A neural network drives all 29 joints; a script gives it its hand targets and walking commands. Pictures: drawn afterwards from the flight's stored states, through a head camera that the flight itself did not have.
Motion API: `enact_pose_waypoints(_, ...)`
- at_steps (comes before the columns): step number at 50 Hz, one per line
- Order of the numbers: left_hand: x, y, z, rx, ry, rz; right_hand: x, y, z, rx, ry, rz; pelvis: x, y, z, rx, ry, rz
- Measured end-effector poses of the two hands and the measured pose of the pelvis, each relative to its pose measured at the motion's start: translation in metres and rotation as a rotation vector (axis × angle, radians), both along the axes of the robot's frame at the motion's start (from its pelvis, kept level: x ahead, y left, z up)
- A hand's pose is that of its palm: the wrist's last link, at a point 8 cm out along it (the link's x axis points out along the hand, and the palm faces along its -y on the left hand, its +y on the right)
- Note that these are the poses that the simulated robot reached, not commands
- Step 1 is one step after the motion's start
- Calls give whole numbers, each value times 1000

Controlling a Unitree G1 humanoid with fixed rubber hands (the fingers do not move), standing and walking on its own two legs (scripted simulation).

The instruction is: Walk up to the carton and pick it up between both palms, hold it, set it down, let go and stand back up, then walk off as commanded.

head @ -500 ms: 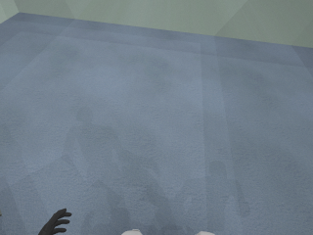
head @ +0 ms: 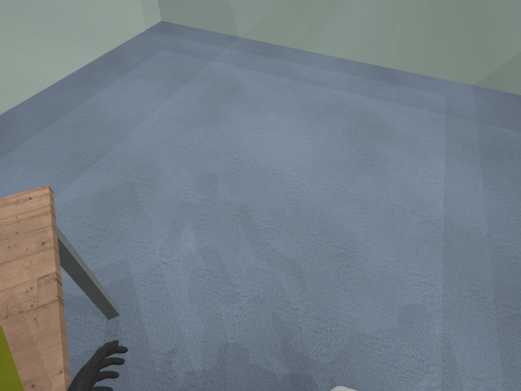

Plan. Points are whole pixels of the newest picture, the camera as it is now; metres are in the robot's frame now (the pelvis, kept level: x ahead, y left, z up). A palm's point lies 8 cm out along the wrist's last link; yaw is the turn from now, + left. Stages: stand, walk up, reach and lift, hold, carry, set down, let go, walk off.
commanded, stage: walk up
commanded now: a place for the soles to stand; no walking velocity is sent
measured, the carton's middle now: out of the picture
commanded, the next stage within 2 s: none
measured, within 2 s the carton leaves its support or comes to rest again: neither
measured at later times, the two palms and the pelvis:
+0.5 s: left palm (58, 378) +0.16 +0.31 -0.04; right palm (440, 340) +0.23 -0.26 -0.05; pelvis +0.09 +0.00 +0.03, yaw +15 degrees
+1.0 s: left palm (55, 375) +0.16 +0.32 -0.05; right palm (387, 279) +0.33 -0.20 -0.05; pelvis +0.14 +0.04 +0.02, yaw +25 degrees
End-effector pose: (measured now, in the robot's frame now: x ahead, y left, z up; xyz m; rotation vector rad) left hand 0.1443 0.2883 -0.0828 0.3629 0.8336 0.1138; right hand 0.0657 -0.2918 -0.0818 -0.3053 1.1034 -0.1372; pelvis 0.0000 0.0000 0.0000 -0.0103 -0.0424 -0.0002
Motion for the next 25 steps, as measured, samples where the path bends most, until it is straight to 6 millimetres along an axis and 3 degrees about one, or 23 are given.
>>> enact_pose_waypoints(5, 19, 17, 14, -34, -21, 42, 13, 14, 25, -50, 34, 29, 14, 16, 19, -7, 30, 43)
enact_pose_waypoints(10, 23, 22, 17, -84, -20, 83, 45, 22, 29, -62, 27, 76, 32, 22, 24, -1, 35, 90)
enact_pose_waypoints(18, 24, 20, 17, -45, -41, 166, 110, 20, 11, -32, -17, 157, 65, 8, 13, 32, 9, 168)
enact_pose_waypoints(22, 17, 20, 33, -32, -68, 219, 148, 26, 21, -17, -67, 224, 77, 3, 23, 46, -26, 233)
enact_pose_waypoints(25, 13, 20, 43, -28, -70, 238, 165, 30, 27, 2, -86, 253, 86, 3, 30, 68, -42, 260)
